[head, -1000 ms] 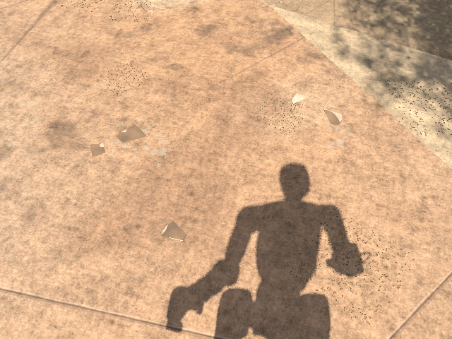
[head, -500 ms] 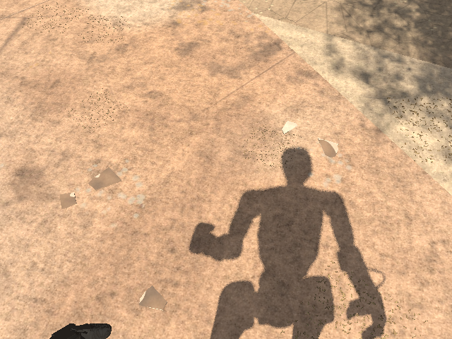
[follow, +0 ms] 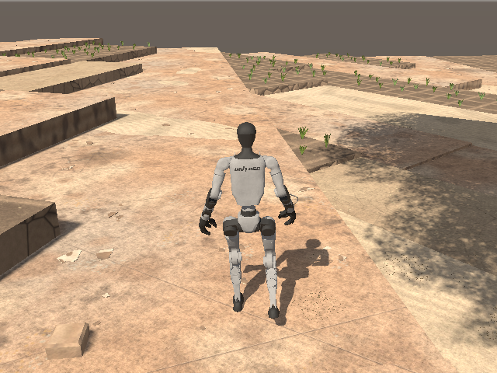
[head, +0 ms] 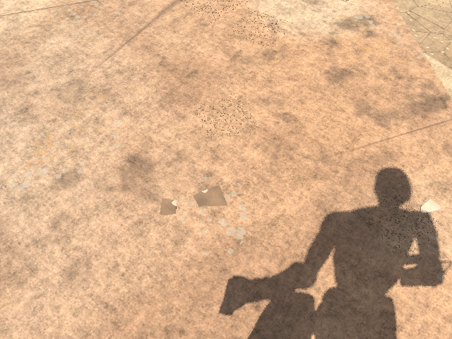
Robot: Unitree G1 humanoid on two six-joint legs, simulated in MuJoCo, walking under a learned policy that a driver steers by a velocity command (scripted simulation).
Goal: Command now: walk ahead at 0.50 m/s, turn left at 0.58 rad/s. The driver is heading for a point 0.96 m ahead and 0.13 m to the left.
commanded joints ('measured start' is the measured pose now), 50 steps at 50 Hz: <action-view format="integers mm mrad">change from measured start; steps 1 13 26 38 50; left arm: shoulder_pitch -56 -303 -17 111 14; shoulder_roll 131 68 70 160 132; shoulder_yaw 27 0 11 24 -2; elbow -106 -183 -93 17 -29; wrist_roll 23 13 38 -2 -1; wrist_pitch -44 -21 -18 2 -19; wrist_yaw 9 -21 -21 -12 -11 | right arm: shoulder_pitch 88 196 133 -146 112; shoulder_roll -126 -160 -101 -17 -102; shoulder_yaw -34 -47 -23 21 -13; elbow -49 -12 -62 -138 -42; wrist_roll -10 6 0 -1 -21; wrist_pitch -23 -13 -4 -33 -36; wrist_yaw -12 -58 -53 -11 -15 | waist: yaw -35 -91 8 71 -67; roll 46 88 -93 -71 73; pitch -151 -53 -70 -21 -138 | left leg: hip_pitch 414 220 -241 -152 472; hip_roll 254 170 121 116 314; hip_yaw -434 -329 -170 -21 -388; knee -336 -353 567 3 -353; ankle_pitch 111 74 -131 196 72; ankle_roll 198 131 -66 -83 166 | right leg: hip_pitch -386 -193 239 253 -415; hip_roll -58 48 -188 -158 -56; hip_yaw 84 72 344 61 58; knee -13 -629 -947 -1019 11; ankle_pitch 118 545 227 522 98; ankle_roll -20 44 -188 -203 -41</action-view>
